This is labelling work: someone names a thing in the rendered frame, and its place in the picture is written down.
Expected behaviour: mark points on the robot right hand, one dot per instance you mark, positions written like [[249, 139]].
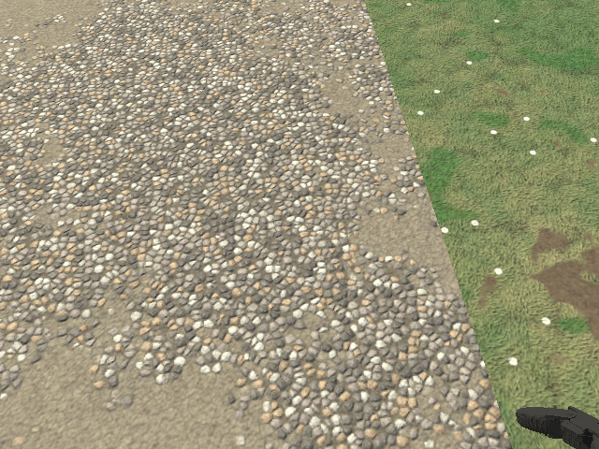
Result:
[[576, 428]]

